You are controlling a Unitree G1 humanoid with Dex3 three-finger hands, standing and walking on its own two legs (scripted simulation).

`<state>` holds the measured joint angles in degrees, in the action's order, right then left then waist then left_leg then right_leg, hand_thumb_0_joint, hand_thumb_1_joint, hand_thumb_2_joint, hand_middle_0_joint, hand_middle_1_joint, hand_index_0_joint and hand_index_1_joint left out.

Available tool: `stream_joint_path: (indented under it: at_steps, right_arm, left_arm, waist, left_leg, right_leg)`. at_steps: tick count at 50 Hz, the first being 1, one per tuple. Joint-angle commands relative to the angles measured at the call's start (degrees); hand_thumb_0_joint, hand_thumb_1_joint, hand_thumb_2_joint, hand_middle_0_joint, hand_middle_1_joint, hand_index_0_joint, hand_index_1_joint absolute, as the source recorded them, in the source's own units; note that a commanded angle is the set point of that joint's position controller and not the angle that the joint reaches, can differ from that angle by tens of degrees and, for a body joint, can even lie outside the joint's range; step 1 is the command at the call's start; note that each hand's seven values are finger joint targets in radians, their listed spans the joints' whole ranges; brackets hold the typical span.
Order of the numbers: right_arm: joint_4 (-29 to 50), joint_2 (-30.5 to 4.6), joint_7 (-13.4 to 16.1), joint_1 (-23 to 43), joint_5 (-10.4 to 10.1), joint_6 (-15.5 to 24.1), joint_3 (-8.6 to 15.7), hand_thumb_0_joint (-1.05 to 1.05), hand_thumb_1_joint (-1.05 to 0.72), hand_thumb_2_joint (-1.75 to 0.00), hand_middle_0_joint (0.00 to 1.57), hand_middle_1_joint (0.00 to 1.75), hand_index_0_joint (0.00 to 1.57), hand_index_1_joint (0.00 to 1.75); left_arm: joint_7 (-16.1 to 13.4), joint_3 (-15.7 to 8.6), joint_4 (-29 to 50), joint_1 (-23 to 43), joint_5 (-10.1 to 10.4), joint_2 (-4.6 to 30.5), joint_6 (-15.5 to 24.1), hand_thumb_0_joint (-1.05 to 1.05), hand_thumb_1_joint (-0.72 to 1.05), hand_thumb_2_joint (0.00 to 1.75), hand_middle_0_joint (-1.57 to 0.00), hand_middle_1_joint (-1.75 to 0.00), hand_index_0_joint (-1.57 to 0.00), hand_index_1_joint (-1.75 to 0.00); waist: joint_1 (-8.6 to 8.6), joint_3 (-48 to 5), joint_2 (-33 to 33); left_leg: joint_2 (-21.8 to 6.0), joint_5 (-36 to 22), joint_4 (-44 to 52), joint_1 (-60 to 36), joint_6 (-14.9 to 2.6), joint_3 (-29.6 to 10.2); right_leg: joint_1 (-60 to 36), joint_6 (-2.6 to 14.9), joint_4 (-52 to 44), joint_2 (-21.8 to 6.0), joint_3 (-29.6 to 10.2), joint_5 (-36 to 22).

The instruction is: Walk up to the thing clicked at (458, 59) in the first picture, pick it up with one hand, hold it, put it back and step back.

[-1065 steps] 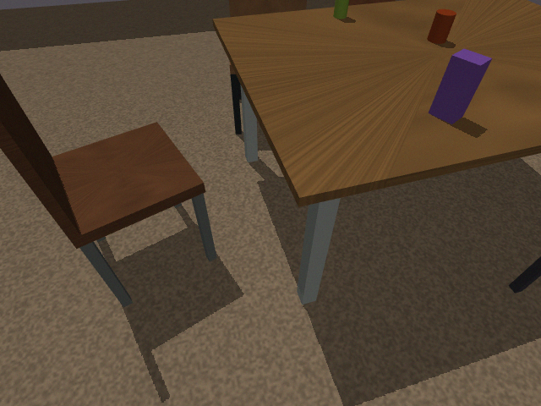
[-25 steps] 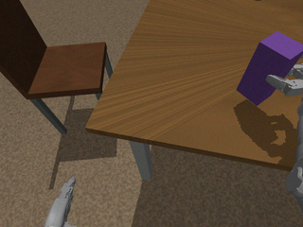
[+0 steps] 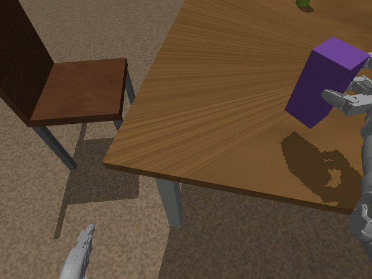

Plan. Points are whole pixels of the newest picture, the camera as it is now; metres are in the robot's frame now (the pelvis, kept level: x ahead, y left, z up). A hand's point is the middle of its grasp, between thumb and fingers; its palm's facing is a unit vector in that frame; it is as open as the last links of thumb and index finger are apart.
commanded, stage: lift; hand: right
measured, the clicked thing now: (320, 86) +0.52 -0.21 +0.14
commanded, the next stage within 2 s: hold in 1.40 s
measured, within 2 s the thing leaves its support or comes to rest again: neither
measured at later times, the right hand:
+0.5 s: hand out of the picture +0.43 -0.22 +0.23, palm faces +0.25 +0.97 -0.01, open 10.1 cm
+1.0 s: hand out of the picture +0.36 -0.19 +0.27, palm faces +0.24 +0.97 -0.01, open 10.1 cm
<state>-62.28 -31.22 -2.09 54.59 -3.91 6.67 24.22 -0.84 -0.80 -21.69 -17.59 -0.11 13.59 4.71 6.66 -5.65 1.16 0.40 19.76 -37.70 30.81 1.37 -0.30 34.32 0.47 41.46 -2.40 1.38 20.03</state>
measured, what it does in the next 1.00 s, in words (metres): stands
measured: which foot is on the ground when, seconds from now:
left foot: down 0.00-1.00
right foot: down 0.00-1.00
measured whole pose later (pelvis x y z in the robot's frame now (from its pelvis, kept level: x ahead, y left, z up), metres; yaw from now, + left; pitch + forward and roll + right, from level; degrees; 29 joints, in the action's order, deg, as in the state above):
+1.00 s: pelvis -0.02 +0.02 +0.02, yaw -2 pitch +0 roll +0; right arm -10.9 -18.9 -0.8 34.2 -11.0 -29.1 18.8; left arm -2.3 -4.3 -30.4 -16.7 2.3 14.0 6.8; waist -0.4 -4.1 3.9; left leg -1.0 16.8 -30.3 13.1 0.4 0.9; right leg 15.2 -0.5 29.7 -0.8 0.4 14.1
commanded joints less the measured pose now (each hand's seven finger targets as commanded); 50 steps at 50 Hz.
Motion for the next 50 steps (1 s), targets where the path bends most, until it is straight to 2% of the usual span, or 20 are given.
stream_joint_path:
  at_steps: [1, 3, 5, 6, 8, 11, 12, 15, 17, 18, 22, 24, 26, 28, 32, 38, 41, 43, 48, 50]
  right_arm:
    - [18.7, -15.2, -0.5, 28.4, -1.5, 3.2, 0.5, 0.00, -0.04, -1.33, 1.21, 1.43, 1.27, 1.43]
    - [19.9, -13.7, -0.1, 27.2, -2.0, 2.0, 0.4, 0.00, -0.04, -1.32, 1.20, 1.42, 1.26, 1.42]
    - [19.7, -10.5, 0.1, 25.1, -2.2, 0.4, -1.3, 0.00, -0.07, -1.30, 1.20, 1.40, 1.25, 1.40]
    - [23.0, -11.1, 0.4, 26.1, -2.3, 0.0, -0.9, 0.00, -0.07, -1.29, 1.21, 1.39, 1.26, 1.39]
    - [24.6, -12.1, 0.6, 24.1, -2.4, -1.1, -0.1, 0.00, -0.05, -1.29, 1.23, 1.40, 1.29, 1.40]
    - [28.4, -7.7, 0.2, 21.6, -3.0, -3.5, -2.2, 0.00, -0.04, -1.29, 1.23, 1.41, 1.29, 1.41]
    - [31.0, -10.0, 0.4, 21.9, -3.1, -4.2, -1.1, 0.00, -0.05, -1.31, 1.22, 1.42, 1.28, 1.42]
    - [35.9, -7.2, 0.4, 18.7, -4.0, -7.4, -1.8, 0.00, -0.06, -1.28, 1.23, 1.40, 1.28, 1.40]
    - [38.3, -5.4, 0.4, 17.3, -4.6, -9.5, -2.6, 0.00, -0.07, -1.27, 1.24, 1.40, 1.29, 1.40]
    - [38.2, -6.0, 0.6, 15.3, -4.6, -10.7, -1.6, 0.00, -0.05, -1.27, 1.24, 1.40, 1.30, 1.41]
    - [44.0, -4.0, 0.4, 13.1, -5.2, -15.1, -3.0, 0.00, -0.06, -1.29, 1.26, 1.42, 1.31, 1.42]
    - [46.3, -2.9, 0.4, 11.3, -5.4, -17.2, -3.4, 0.00, -0.07, -1.29, 1.25, 1.42, 1.31, 1.42]
    - [50.4, -3.5, 0.4, 12.4, -6.1, -18.8, -3.0, 0.00, -0.09, -1.30, 1.27, 1.43, 1.32, 1.43]
    - [52.8, -2.8, 0.5, 12.0, -6.3, -20.6, -3.4, 0.00, -0.07, -1.31, 1.27, 1.45, 1.32, 1.45]
    - [57.0, -3.1, 0.6, 10.3, -6.9, -23.2, -2.6, 0.00, -0.07, -1.30, 1.29, 1.44, 1.34, 1.44]
    - [61.1, -1.6, 1.3, 9.2, -7.4, -27.0, -2.9, 0.00, -0.11, -1.30, 1.29, 1.45, 1.34, 1.45]
    - [61.4, -1.0, 1.4, 7.2, -7.3, -28.9, -2.7, 0.00, -0.09, -1.29, 1.29, 1.44, 1.34, 1.44]
    - [62.0, -0.6, 1.3, 6.6, -7.3, -30.0, -2.9, 0.00, -0.10, -1.29, 1.28, 1.43, 1.33, 1.43]
    - [64.2, -0.5, 1.6, 5.7, -7.6, -32.5, -2.4, 0.00, -0.13, -1.31, 1.28, 1.44, 1.33, 1.44]
    - [65.4, -0.5, 1.8, 5.6, -7.8, -33.2, -1.9, 0.00, -0.14, -1.31, 1.28, 1.44, 1.33, 1.44]
  left_arm:
    - [-1.0, -4.4, 9.5, 1.4, 0.9, 8.9, 2.8, 0.00, -0.58, 0.08, -0.06, -0.06, -0.05, -0.07]
    - [-1.1, -5.7, 8.7, -0.2, 0.9, 9.5, 2.7, 0.00, -0.58, 0.08, -0.06, -0.06, -0.05, -0.07]
    - [-0.8, -3.6, 6.9, -0.5, 1.0, 7.1, 2.5, 0.00, -0.58, 0.08, -0.06, -0.06, -0.05, -0.07]
    - [-0.7, -2.8, 8.6, 1.3, 1.1, 6.6, 2.7, 0.00, -0.58, 0.08, -0.06, -0.06, -0.05, -0.07]
    - [-0.9, -3.8, 6.8, 0.5, 1.2, 7.1, 2.4, 0.00, -0.58, 0.08, -0.06, -0.06, -0.05, -0.07]
    - [-0.7, -3.2, 6.3, 0.2, 1.4, 5.6, 2.3, 0.00, -0.57, 0.08, -0.05, -0.06, -0.05, -0.07]
    - [-1.0, -4.7, 5.7, -0.3, 1.5, 7.2, 2.3, 0.00, -0.58, 0.08, -0.05, -0.06, -0.05, -0.07]
    - [-1.1, -6.3, 7.3, 0.2, 1.6, 8.7, 2.2, 0.00, -0.58, 0.08, -0.05, -0.06, -0.04, -0.07]
    - [-1.2, -3.9, 9.3, 2.9, 2.1, 6.3, 2.5, 0.00, -0.58, 0.08, -0.05, -0.05, -0.04, -0.07]
    - [-1.2, -3.9, 7.2, 1.0, 2.2, 6.0, 2.1, 0.00, -0.58, 0.08, -0.05, -0.05, -0.04, -0.06]
    - [-1.5, -5.7, 8.3, 0.9, 2.3, 7.7, 1.9, 0.00, -0.57, 0.08, -0.05, -0.05, -0.04, -0.06]
    - [-1.2, -4.1, 6.0, 0.3, 2.6, 5.5, 1.5, 0.00, -0.57, 0.07, -0.05, -0.05, -0.04, -0.06]
    - [-1.6, -6.1, 6.0, 2.1, 2.8, 7.4, 2.0, 0.00, -0.57, 0.07, -0.05, -0.05, -0.04, -0.06]
    - [-1.3, -4.1, 4.8, 2.5, 2.7, 5.7, 2.4, 0.00, -0.56, 0.07, -0.04, -0.05, -0.04, -0.06]
    - [-1.7, -6.2, 3.2, 3.3, 2.8, 7.3, 2.7, 0.00, -0.57, 0.07, -0.04, -0.05, -0.04, -0.06]
    - [-2.2, -6.7, 3.3, 6.6, 2.8, 7.9, 4.1, 0.00, -0.57, 0.07, -0.04, -0.05, -0.03, -0.06]
    - [-1.8, -3.6, 1.2, 7.1, 2.8, 4.9, 4.3, 0.00, -0.57, 0.07, -0.04, -0.05, -0.03, -0.06]
    - [-2.0, -5.3, 0.8, 5.9, 2.7, 6.4, 4.5, 0.00, -0.56, 0.07, -0.04, -0.05, -0.03, -0.05]
    - [-2.0, -7.1, 0.5, 6.9, 2.6, 8.5, 5.3, 0.00, -0.57, 0.07, -0.04, -0.04, -0.03, -0.05]
    - [-1.9, -5.6, 0.3, 6.9, 2.6, 7.2, 5.6, 0.00, -0.57, 0.07, -0.04, -0.04, -0.03, -0.05]
  waist:
    - [-0.76, -28.2, 5.6]
    - [-0.94, -28.1, 5.6]
    - [-1.14, -24.0, 5.6]
    - [-2.34, -25.1, 6.2]
    - [-3.35, -23.7, 5.3]
    - [-3.42, -24.2, 4.9]
    - [-3.62, -24.2, 5.0]
    - [-4.02, -24.6, 3.4]
    - [-5.07, -21.1, 1.2]
    - [-5.41, -20.1, 0.9]
    - [-4.87, -18.0, 0.8]
    - [-5.85, -15.3, 0.5]
    - [-5.51, -14.5, 1.1]
    - [-5.85, -13.3, 1.2]
    - [-5.88, -14.1, 0.8]
    - [-6.43, -12.2, -0.3]
    - [-7.59, -10.8, -0.7]
    - [-6.65, -11.7, -0.3]
    - [-6.56, -10.6, -1.5]
    - [-7.02, -10.6, -2.2]
  left_leg:
    - [1.1, -26.1, 2.2, -9.8, -1.42, 2.1]
    - [1.0, -27.1, 2.7, -10.2, -1.42, 2.2]
    - [1.2, -25.5, 3.6, -9.1, -1.64, 2.5]
    - [1.0, -25.1, 4.0, -10.0, -1.65, 2.4]
    - [0.9, -23.6, 4.7, -11.3, -1.74, 2.6]
    - [0.7, -25.2, 5.1, -12.7, -1.58, 2.4]
    - [0.7, -25.4, 5.3, -12.5, -1.56, 2.4]
    - [0.8, -26.7, 5.6, -13.3, -1.65, 3.0]
    - [0.6, -25.6, 6.3, -15.0, -1.46, 3.1]
    - [0.4, -25.7, 6.4, -15.5, -1.39, 2.8]
    - [0.3, -22.0, 7.8, -15.0, -1.16, 3.0]
    - [-0.1, -20.9, 8.5, -15.1, -1.06, 2.8]
    - [-0.2, -18.5, 9.0, -14.7, -1.06, 2.9]
    - [-0.2, -16.7, 9.6, -14.6, -1.07, 3.0]
    - [-0.4, -17.1, 10.2, -15.5, -1.10, 3.1]
    - [-0.5, -14.4, 11.5, -16.6, -0.97, 3.3]
    - [-0.8, -13.9, 12.1, -17.4, -0.83, 2.9]
    - [-0.7, -15.3, 12.1, -17.4, -0.82, 2.9]
    - [-0.6, -13.8, 13.0, -16.9, -0.88, 3.3]
    - [-0.8, -15.6, 13.1, -17.8, -0.66, 3.2]
  right_leg:
    - [-21.5, -0.21, -3.1, 0.9, -0.5, -28.3]
    - [-22.9, -0.18, -3.2, 1.0, -0.5, -29.4]
    - [-22.1, -0.30, -4.3, 0.9, -0.6, -29.3]
    - [-23.2, -0.32, -4.6, 0.8, -0.5, -29.6]
    - [-22.0, -0.25, -5.6, 1.0, -0.4, -27.2]
    - [-23.2, 0.04, -6.2, 1.2, -0.1, -27.7]
    - [-24.2, 0.11, -6.3, 1.2, -0.1, -28.3]
    - [-26.9, -0.06, -6.5, 0.9, -0.5, -32.0]
    - [-24.6, 0.20, -7.7, 1.2, -0.4, -29.1]
    - [-23.5, 0.42, -8.2, 1.4, -0.1, -27.8]
    - [-25.0, 0.52, -9.9, 1.4, 0.0, -23.9]
    - [-24.3, 0.63, -10.6, 1.9, 0.3, -21.8]
    - [-24.7, 0.67, -11.6, 1.9, 0.2, -19.0]
    - [-24.8, 0.69, -12.2, 2.0, 0.2, -16.9]
    - [-26.6, 0.78, -12.6, 2.1, 0.0, -17.5]
    - [-26.7, 0.79, -13.9, 2.4, 0.0, -14.7]
    - [-25.7, 0.84, -14.4, 2.7, 0.1, -13.9]
    - [-27.0, 0.82, -14.4, 2.7, 0.2, -15.3]
    - [-27.9, 0.82, -15.2, 2.7, -0.1, -13.9]
    - [-27.6, 1.01, -14.9, 3.0, 0.0, -15.4]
